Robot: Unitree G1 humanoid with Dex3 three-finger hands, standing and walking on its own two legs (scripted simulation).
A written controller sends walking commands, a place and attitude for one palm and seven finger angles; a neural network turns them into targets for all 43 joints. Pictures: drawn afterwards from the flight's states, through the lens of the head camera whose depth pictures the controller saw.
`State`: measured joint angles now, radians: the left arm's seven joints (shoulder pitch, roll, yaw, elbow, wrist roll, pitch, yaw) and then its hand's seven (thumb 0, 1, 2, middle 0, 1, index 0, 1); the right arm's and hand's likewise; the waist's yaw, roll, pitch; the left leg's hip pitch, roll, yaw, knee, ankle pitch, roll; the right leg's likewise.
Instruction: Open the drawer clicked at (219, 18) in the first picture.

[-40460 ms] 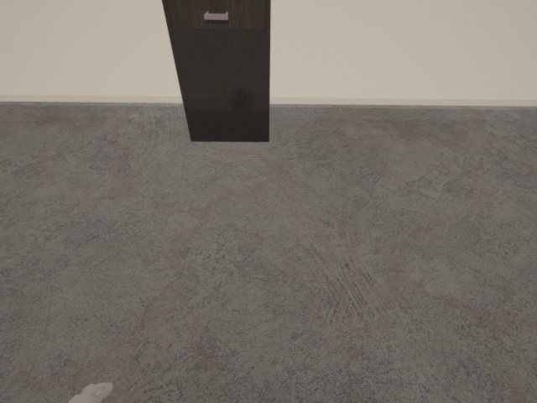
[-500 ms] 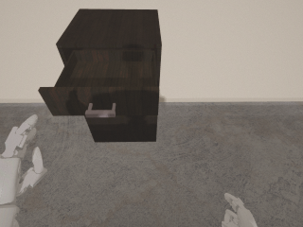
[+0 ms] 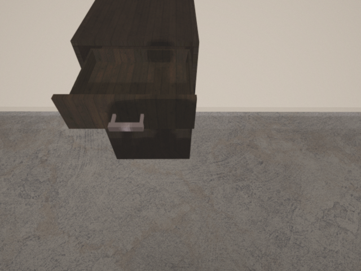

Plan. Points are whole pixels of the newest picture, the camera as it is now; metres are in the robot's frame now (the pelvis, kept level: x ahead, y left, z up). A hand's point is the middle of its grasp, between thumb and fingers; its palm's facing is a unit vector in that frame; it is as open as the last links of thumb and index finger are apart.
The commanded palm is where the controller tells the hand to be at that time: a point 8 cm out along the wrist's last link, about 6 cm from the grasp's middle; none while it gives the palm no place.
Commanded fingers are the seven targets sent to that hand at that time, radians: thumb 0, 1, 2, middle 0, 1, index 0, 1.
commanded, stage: let the arm hang, fingers relaxed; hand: left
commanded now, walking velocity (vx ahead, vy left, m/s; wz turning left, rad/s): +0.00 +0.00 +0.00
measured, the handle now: (127, 121) +0.53 +0.21 -0.04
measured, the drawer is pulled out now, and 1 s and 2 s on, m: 0.30 0.30 0.30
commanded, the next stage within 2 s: look to check the result in 0.56 s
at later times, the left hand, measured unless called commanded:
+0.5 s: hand out of the picture +0.02 +0.16 -0.18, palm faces -0.01 -0.98 -0.20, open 7.3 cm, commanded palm none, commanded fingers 0.00 0.90 0.90 -0.20 -0.30 -0.20 -0.30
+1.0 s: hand out of the picture +0.02 +0.15 -0.17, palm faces +0.00 -0.98 -0.20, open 7.4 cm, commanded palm none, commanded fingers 0.00 0.90 0.90 -0.20 -0.30 -0.20 -0.30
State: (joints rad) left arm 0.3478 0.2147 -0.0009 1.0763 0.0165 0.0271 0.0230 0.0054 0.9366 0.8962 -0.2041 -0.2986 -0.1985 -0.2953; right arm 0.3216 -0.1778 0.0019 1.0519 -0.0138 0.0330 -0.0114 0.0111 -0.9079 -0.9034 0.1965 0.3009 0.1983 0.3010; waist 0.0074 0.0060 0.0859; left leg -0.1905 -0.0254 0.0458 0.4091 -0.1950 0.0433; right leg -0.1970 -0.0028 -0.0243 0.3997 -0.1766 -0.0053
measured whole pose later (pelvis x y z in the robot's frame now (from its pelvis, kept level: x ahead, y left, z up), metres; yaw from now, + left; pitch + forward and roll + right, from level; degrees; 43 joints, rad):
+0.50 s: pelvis +0.01 -0.01 +0.00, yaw -1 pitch -2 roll +0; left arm 0.26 0.15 0.00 1.13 0.01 -0.01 0.04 0.02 0.93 0.90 -0.20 -0.30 -0.20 -0.30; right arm 0.30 -0.13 -0.01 1.12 -0.01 0.01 -0.02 0.01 -0.91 -0.90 0.20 0.30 0.20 0.30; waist -0.01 0.00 0.06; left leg -0.15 -0.01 0.06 0.38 -0.20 0.03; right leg -0.17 0.01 -0.01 0.40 -0.20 -0.02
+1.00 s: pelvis +0.02 -0.02 +0.00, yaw -1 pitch -2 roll +0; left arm 0.26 0.14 0.00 1.14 0.01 -0.01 0.04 0.01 0.91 0.90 -0.20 -0.30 -0.20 -0.30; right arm 0.28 -0.13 -0.01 1.13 -0.01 0.01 -0.03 0.01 -0.91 -0.90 0.20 0.30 0.20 0.30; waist -0.01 0.01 0.07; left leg -0.13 0.00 0.05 0.37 -0.21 0.01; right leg -0.15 0.02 -0.01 0.38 -0.20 -0.03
